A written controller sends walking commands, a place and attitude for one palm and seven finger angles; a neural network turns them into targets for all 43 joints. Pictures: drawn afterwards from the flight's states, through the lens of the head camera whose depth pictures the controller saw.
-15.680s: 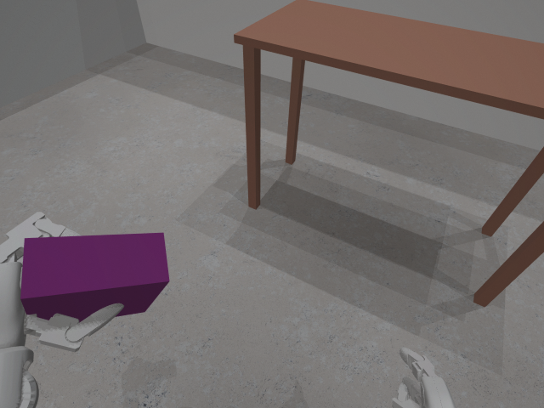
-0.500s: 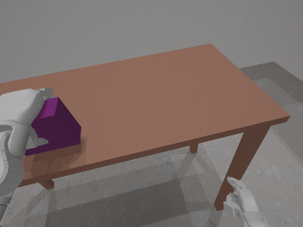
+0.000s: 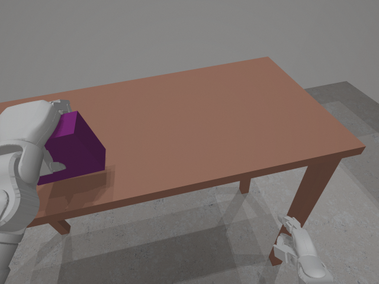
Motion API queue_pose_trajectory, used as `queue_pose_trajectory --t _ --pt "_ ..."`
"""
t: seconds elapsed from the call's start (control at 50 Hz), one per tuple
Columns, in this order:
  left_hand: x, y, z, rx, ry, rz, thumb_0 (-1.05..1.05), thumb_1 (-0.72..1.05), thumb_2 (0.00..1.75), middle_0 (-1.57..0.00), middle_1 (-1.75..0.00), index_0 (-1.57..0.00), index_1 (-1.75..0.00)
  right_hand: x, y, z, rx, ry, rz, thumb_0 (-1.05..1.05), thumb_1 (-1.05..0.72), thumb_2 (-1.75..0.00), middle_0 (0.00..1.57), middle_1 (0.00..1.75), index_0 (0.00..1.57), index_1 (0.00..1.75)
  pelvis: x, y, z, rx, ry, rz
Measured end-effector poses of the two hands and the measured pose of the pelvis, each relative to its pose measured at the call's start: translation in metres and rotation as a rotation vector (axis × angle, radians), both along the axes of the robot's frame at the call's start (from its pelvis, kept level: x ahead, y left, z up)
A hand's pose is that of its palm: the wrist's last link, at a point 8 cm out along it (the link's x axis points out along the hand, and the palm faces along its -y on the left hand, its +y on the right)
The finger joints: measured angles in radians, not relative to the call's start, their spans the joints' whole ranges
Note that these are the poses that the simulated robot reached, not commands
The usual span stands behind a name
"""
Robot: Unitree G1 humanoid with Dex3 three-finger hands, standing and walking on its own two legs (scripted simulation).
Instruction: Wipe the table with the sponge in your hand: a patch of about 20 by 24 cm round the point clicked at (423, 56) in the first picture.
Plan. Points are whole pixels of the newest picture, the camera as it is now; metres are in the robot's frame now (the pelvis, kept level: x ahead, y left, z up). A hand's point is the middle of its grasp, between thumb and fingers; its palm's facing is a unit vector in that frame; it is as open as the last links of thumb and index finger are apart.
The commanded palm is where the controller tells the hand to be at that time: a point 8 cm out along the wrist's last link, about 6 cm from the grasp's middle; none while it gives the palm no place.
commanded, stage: move the sponge above the wiping area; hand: left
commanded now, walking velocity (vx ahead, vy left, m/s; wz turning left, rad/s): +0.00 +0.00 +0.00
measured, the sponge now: (62, 156) +0.27 +0.31 +0.16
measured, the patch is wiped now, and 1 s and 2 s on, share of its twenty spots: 0.00 0.00 0.00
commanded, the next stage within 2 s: lower the sponge onto the table in 0.44 s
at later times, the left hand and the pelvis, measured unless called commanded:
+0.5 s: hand (49, 136) +0.27 +0.32 +0.21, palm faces +0.14 +0.01 -0.99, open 9.7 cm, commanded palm +0.23 +0.32 +0.28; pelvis +0.01 -0.01 +0.00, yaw +0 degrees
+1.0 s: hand (50, 139) +0.28 +0.32 +0.20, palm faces +0.08 +0.00 -1.00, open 9.7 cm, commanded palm +0.23 +0.32 +0.27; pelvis +0.01 -0.01 +0.00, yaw +0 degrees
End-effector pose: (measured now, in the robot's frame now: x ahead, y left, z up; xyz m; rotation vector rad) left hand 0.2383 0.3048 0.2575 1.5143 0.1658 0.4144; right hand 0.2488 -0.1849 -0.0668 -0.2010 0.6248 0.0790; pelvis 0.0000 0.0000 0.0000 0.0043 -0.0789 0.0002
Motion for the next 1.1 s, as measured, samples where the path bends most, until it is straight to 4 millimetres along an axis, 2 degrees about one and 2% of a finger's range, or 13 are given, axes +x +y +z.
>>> queue_pose_trajectory --t 0.12,0.28,0.44,0.58,0.7,0.82,0.92,1.02,1.1 --pt "0.0 0.006 0.0 -0.014 0.03 0.057 0.01 -0.47 1.03 -0.79 -1.35 -0.77 -1.36 -0.005 -0.007 -0.004 -0.001 0.016 -0.012 0.02 -0.9 -0.9 0.2 0.3 0.2 0.3 -0.001 -0.002 0.0 0.001 0.006 0.004" --pt "0.005 -0.001 -0.011 0.006 0.095 -0.002 0.01 -0.47 1.03 -0.79 -1.35 -0.77 -1.36 -0.012 -0.019 -0.01 -0.027 0.028 -0.03 0.02 -0.9 -0.9 0.2 0.3 0.2 0.3 0.0 -0.005 -0.001 0.001 0.005 0.005" --pt "0.007 -0.001 0.004 0.019 0.019 -0.005 0.01 -0.47 1.03 -0.79 -1.35 -0.77 -1.36 -0.016 -0.026 -0.015 -0.024 0.048 -0.044 0.02 -0.9 -0.9 0.2 0.3 0.2 0.3 0.004 -0.008 -0.001 0.001 0.006 -0.002" --pt "0.01 0.006 -0.002 0.003 0.07 0.064 0.01 -0.47 1.03 -0.79 -1.35 -0.77 -1.36 -0.01 -0.027 -0.016 -0.018 0.049 -0.045 0.02 -0.9 -0.9 0.2 0.3 0.2 0.3 0.006 -0.008 -0.001 0.002 0.017 0.004" --pt "0.016 0.0 -0.009 0.011 0.109 0.009 0.01 -0.47 1.03 -0.79 -1.35 -0.77 -1.36 -0.005 -0.026 -0.013 -0.024 0.029 -0.041 0.02 -0.9 -0.9 0.2 0.3 0.2 0.3 0.009 -0.009 -0.001 0.001 0.017 0.007" --pt "0.017 -0.004 -0.002 0.019 0.056 -0.027 0.01 -0.47 1.03 -0.79 -1.35 -0.77 -1.36 -0.002 -0.024 -0.012 -0.024 0.032 -0.034 0.02 -0.9 -0.9 0.2 0.3 0.2 0.3 0.012 -0.009 -0.001 0.001 0.017 0.004" --pt "0.016 0.004 0.001 0.008 0.035 0.03 0.01 -0.47 1.03 -0.79 -1.35 -0.77 -1.36 0.0 -0.022 -0.013 -0.016 0.043 -0.032 0.02 -0.9 -0.9 0.2 0.3 0.2 0.3 0.014 -0.008 -0.001 0.001 0.023 0.002" --pt "0.014 0.011 -0.009 -0.012 0.091 0.07 0.01 -0.47 1.03 -0.79 -1.35 -0.77 -1.36 0.002 -0.022 -0.013 -0.017 0.045 -0.035 0.02 -0.9 -0.9 0.2 0.3 0.2 0.3 0.015 -0.006 -0.001 0.0 0.028 0.005" --pt "0.013 0.003 -0.019 -0.013 0.117 0.014 0.01 -0.47 1.03 -0.79 -1.35 -0.77 -1.36 0.003 -0.02 -0.011 -0.027 0.036 -0.031 0.02 -0.9 -0.9 0.2 0.3 0.2 0.3 0.016 -0.005 -0.001 -0.001 0.025 0.007"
